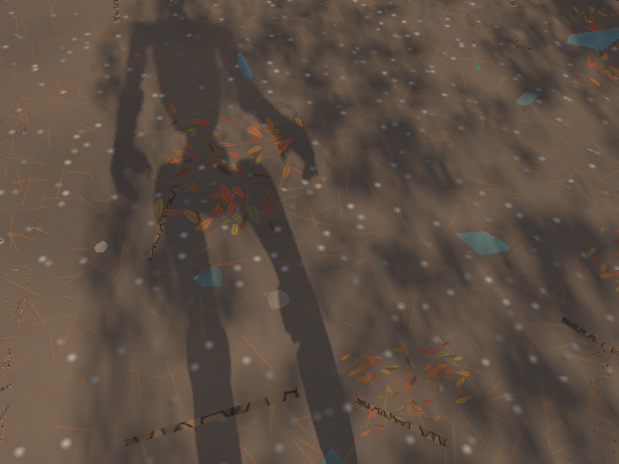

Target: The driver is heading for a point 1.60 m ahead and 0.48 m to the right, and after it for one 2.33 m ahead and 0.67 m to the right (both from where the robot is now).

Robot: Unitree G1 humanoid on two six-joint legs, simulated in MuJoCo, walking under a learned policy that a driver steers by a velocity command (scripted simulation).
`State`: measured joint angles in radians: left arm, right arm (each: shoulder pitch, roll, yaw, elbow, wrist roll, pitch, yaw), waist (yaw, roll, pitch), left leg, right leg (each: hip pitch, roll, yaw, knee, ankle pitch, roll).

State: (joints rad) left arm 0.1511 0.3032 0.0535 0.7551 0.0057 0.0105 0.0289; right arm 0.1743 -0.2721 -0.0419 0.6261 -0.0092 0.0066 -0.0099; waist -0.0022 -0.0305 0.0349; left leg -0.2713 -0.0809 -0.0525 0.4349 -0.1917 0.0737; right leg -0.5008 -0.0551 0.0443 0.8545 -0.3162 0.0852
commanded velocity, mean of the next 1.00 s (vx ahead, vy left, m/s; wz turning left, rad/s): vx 0.01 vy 0.00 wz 0.05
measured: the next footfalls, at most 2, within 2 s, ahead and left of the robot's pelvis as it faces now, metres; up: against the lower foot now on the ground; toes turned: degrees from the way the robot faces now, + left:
right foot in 0.12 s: +0.07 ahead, -0.16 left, +0.00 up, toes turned +2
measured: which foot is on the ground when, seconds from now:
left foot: down 0.00-1.00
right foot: up 0.00-0.10, down 0.12-1.00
